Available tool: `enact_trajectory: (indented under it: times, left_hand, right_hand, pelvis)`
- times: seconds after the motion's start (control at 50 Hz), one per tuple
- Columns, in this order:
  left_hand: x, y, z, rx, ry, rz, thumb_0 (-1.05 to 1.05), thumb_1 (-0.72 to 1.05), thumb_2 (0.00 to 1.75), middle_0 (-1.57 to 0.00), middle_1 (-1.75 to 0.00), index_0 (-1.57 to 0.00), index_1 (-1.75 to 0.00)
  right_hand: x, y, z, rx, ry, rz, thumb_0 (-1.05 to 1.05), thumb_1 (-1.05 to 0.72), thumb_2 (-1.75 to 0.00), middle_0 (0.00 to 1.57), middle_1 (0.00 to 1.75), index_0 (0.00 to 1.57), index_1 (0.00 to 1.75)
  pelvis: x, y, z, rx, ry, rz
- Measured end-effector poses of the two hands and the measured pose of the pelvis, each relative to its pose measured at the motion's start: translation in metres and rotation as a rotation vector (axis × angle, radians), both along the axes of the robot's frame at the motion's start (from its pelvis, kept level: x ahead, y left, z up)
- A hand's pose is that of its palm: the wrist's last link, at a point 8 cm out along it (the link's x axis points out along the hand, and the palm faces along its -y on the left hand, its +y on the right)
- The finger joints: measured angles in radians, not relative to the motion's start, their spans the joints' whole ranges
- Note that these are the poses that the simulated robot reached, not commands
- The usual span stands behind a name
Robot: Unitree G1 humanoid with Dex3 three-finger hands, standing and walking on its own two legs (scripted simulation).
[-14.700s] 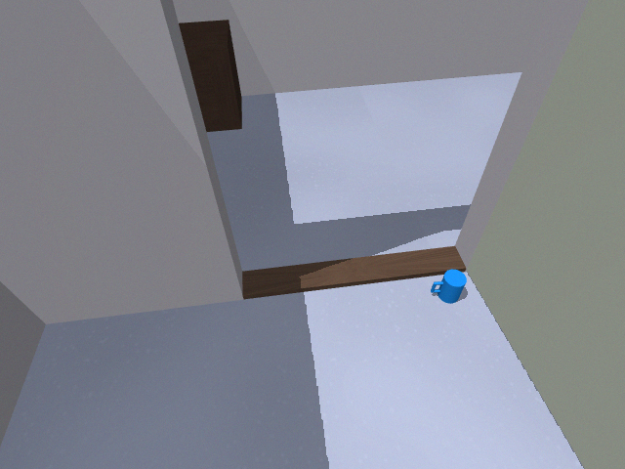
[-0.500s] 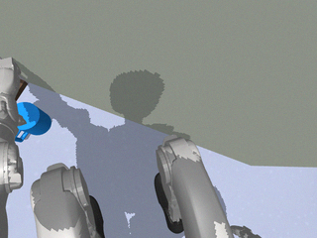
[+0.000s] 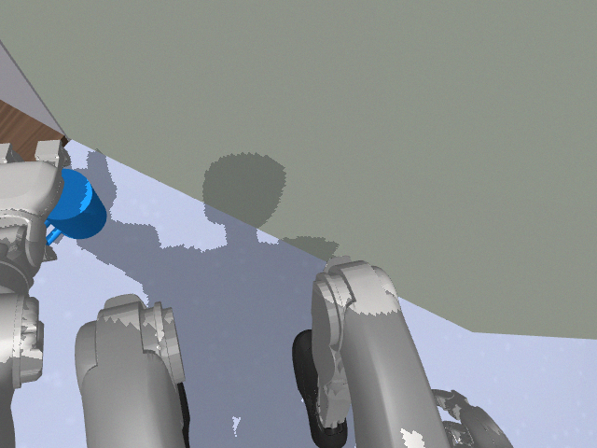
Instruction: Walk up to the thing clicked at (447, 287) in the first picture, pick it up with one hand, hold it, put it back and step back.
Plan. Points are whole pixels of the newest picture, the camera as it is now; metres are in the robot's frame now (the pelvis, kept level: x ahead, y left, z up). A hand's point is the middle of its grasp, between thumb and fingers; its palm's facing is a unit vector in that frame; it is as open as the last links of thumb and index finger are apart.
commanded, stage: rest palm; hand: left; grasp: from above
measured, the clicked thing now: (64, 214) +0.47 +0.27 -0.26
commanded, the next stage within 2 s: close in 0.88 s
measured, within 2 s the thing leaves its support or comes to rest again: neither
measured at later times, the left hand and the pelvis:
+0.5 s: hand (55, 212) +0.46 +0.27 -0.23, palm faces -0.47 -0.11 -0.88, open 14.0 cm; pelvis +0.01 +0.00 -0.01, yaw -3 degrees
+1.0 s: hand (58, 211) +0.47 +0.27 -0.24, palm faces -0.45 -0.10 -0.89, open 13.8 cm; pelvis +0.01 +0.00 -0.02, yaw -4 degrees
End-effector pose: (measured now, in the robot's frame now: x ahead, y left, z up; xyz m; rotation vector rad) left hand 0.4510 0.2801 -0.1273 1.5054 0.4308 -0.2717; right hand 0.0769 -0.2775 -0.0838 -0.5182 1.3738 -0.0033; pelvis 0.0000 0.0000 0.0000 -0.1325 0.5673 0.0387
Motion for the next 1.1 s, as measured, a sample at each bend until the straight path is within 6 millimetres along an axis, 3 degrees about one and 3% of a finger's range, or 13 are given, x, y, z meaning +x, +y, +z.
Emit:
enact_trajectory:
  times: [0.16, 0.3, 0.4, 0.52, 0.82, 1.1]
  left_hand:
    - [0.019, -0.013, -0.019, 0.012, 0.039, 0.047, 0.00, -0.49, 0.97, -0.08, -1.03, -0.09, -1.02]
    - [0.021, -0.016, -0.038, 0.006, 0.068, 0.066, 0.00, -0.49, 0.96, -0.08, -1.03, -0.09, -1.02]
    - [0.021, -0.010, -0.044, -0.015, 0.054, 0.085, 0.00, -0.49, 0.96, -0.08, -1.02, -0.09, -1.01]
    - [0.020, -0.003, -0.047, -0.019, 0.051, 0.077, 0.00, -0.50, 0.97, -0.08, -1.02, -0.09, -1.01]
    - [0.020, -0.007, -0.051, -0.028, 0.021, 0.037, 0.00, -0.47, 1.01, -0.09, -1.02, -0.09, -1.02]
    - [0.023, -0.005, -0.051, -0.012, 0.035, 0.080, 0.00, -0.48, 1.00, -0.12, -1.06, -0.11, -1.05]
  right_hand:
    - [-0.017, 0.006, -0.003, 0.028, 0.036, -0.009, 0.00, -0.91, -0.90, 0.20, 0.30, 0.20, 0.30]
    - [-0.047, 0.014, -0.008, 0.080, 0.133, -0.038, 0.00, -0.90, -0.90, 0.20, 0.30, 0.20, 0.30]
    - [-0.057, 0.018, -0.009, 0.098, 0.171, -0.043, 0.00, -0.90, -0.90, 0.21, 0.30, 0.20, 0.30]
    - [-0.056, 0.016, -0.006, 0.087, 0.171, -0.025, 0.00, -0.90, -0.90, 0.21, 0.30, 0.20, 0.30]
    - [-0.031, 0.013, 0.004, 0.062, 0.095, 0.060, 0.00, -0.90, -0.90, 0.20, 0.30, 0.20, 0.30]
    - [-0.047, 0.019, 0.001, 0.102, 0.117, 0.066, 0.00, -0.90, -0.90, 0.20, 0.30, 0.20, 0.30]
  pelvis:
    - [0.005, 0.000, -0.006, -0.007, 0.005, -0.014]
    - [0.009, -0.002, -0.009, -0.008, 0.001, -0.027]
    - [0.010, -0.002, -0.011, -0.013, -0.006, -0.033]
    - [0.010, -0.001, -0.014, -0.024, -0.014, -0.037]
    - [0.009, 0.003, -0.016, -0.048, -0.034, -0.041]
    - [0.007, 0.003, -0.017, -0.047, -0.045, -0.046]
